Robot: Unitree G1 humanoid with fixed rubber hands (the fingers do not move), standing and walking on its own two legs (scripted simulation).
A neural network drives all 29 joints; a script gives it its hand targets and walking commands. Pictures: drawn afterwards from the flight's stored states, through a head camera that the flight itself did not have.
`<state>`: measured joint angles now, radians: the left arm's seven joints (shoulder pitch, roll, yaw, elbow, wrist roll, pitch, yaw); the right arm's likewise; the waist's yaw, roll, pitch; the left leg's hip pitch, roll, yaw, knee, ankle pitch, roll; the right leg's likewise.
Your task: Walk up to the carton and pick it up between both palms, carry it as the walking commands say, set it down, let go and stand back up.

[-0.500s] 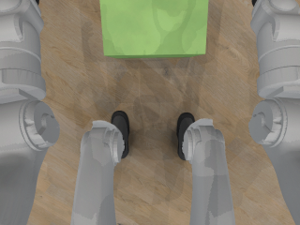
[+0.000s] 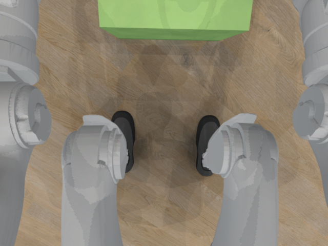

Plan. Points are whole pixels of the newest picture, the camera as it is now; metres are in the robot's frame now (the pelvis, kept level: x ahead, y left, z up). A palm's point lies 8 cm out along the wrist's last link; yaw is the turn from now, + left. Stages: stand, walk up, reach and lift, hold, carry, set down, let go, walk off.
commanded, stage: reach and lift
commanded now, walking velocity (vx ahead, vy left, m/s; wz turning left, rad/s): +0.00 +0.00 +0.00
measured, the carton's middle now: out of the picture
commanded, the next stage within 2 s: none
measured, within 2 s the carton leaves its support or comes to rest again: neither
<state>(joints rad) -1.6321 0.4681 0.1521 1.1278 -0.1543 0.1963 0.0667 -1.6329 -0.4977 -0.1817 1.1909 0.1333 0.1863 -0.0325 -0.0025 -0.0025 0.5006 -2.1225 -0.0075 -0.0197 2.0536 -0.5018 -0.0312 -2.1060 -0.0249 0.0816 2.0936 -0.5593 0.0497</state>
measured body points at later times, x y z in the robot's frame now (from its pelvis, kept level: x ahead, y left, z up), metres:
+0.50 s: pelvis +0.02 +0.00 -0.05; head +0.40 -0.02 +0.17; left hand +0.60 +0.19 -0.23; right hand +0.60 -0.24 -0.23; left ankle +0.14 +0.13 -0.37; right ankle +0.12 -0.14 -0.37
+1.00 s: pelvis +0.02 +0.00 -0.04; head +0.41 -0.02 +0.16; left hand +0.60 +0.17 -0.24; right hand +0.60 -0.22 -0.24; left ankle +0.14 +0.13 -0.37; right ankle +0.12 -0.14 -0.37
